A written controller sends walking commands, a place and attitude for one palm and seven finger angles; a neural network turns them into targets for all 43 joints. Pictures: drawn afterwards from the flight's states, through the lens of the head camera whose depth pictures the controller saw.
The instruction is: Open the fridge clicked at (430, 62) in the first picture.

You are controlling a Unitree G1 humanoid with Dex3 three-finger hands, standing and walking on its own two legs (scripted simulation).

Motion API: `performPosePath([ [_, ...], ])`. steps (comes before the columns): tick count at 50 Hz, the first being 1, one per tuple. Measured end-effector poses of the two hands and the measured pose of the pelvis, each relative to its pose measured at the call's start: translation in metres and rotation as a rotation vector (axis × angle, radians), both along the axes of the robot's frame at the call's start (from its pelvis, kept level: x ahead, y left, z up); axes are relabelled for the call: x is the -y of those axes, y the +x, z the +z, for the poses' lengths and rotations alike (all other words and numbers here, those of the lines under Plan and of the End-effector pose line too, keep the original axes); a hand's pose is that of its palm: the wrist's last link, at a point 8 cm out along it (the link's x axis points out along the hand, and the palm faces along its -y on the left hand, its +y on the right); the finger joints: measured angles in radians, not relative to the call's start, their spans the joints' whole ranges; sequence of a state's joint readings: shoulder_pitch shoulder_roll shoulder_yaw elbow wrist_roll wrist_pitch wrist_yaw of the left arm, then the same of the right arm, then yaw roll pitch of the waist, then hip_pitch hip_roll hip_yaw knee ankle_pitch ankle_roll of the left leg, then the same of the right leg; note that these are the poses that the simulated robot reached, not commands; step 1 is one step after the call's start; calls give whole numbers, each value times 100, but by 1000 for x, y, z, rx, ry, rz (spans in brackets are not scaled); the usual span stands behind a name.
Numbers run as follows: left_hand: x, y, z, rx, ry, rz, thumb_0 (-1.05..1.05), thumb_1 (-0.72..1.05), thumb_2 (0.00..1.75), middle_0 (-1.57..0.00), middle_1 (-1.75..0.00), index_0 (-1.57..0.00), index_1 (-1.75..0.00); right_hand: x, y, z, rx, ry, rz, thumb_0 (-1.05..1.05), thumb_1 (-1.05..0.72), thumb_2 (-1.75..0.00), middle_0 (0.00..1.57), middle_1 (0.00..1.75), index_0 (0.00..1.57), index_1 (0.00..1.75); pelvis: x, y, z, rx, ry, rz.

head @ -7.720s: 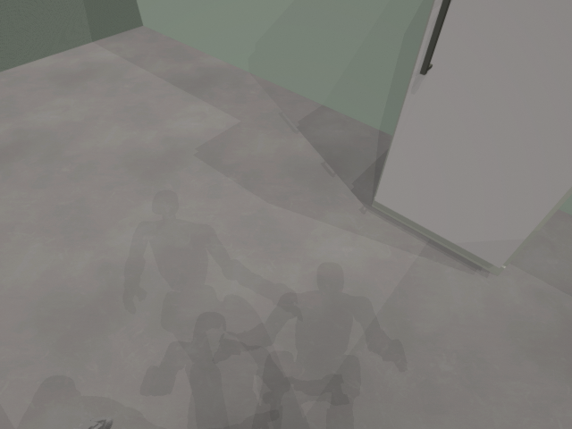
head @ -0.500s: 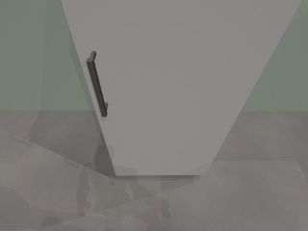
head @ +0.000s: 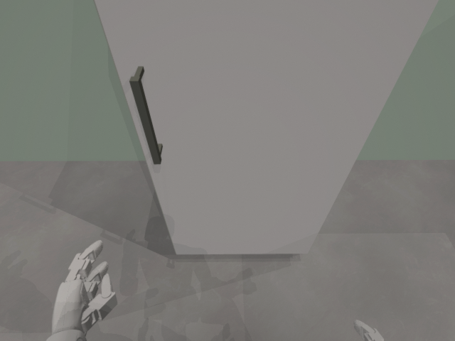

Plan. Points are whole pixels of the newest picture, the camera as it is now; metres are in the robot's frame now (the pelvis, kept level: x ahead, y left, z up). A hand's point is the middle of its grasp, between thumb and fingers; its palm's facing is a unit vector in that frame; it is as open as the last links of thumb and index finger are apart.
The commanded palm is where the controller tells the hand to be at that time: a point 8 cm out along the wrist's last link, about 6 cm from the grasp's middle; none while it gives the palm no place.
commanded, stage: raise the hand to about handle height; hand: left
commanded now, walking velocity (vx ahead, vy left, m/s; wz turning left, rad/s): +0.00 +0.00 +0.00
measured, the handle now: (149, 120) +0.53 +0.20 +0.09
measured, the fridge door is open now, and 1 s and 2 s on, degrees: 0 0 0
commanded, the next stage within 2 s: move the hooked fingers beside the handle in 1.92 s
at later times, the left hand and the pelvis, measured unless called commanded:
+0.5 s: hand (100, 290) +0.20 +0.22 +0.01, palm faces +0.04 -1.00 -0.04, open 10.1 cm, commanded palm +0.17 +0.28 +0.02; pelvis -0.03 -0.01 -0.05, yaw +0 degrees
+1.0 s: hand (69, 259) +0.23 +0.26 +0.07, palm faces +0.09 -1.00 -0.05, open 13.0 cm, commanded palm +0.20 +0.31 +0.07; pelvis -0.01 +0.01 -0.02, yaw +0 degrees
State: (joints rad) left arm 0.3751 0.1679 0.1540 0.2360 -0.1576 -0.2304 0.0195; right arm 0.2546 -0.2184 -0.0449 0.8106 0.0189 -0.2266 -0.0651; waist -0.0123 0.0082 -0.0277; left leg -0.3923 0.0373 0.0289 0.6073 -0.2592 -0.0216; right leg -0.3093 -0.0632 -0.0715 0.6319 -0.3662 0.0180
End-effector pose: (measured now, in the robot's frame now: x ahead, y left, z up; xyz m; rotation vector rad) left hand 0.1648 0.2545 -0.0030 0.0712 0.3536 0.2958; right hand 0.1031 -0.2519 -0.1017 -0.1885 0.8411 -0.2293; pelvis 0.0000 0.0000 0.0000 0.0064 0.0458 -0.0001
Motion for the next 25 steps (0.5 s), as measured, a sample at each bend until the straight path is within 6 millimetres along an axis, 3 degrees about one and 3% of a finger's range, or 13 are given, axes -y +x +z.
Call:
performPosePath([
  [2, 2, 13, 14, 185, 0, -58, 1, 82, 86, -21, -36, -20, -36, 2, 16, 2, 86, -1, 20, 1, -91, -90, 21, 30, 21, 30, 3, -8, -11, -45, 0, -9],
  [5, 5, 13, 11, 364, 9, -186, 1, 77, 84, -21, -39, -21, -40, 5, 39, -1, 197, -10, 66, 1, -91, -90, 21, 30, 21, 30, 7, -20, -33, -105, 0, -18],
  [8, 2, -1, -8, 375, -13, -256, 1, 70, 81, -22, -43, -21, -44, 8, 56, -4, 275, -28, 103, 1, -91, -90, 21, 30, 21, 30, 10, -29, -53, -132, -3, -19],
  [12, -10, -23, -28, 305, -66, -194, 1, 61, 77, -23, -49, -22, -49, 6, 69, -7, 317, -54, 130, 1, -91, -90, 21, 30, 21, 30, 12, -32, -66, -138, -16, -9],
  [16, -15, -27, -17, 326, -37, -162, 1, 52, 74, -23, -55, -23, -55, -2, 67, -11, 295, -68, 154, 1, -91, -90, 21, 30, 21, 30, 11, -30, -67, -130, -38, 5],
  [25, -21, 13, 15, 317, -29, -260, 1, 31, 65, -25, -68, -24, -69, -19, 33, -20, 183, -13, 103, 1, -91, -90, 21, 30, 21, 30, 6, -26, -51, -118, -50, 4],
])
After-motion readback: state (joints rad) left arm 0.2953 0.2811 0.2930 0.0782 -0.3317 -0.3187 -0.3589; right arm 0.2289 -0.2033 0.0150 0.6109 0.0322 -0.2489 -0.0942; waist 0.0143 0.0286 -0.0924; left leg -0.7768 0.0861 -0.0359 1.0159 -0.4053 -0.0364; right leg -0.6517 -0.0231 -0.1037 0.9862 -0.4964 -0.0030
